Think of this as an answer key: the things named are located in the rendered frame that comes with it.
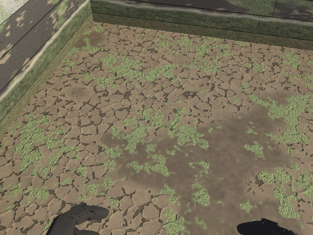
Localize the robot right hand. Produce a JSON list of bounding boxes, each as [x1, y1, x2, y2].
[[237, 218, 298, 235]]

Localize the robot left hand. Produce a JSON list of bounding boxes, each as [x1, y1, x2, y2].
[[46, 203, 110, 235]]

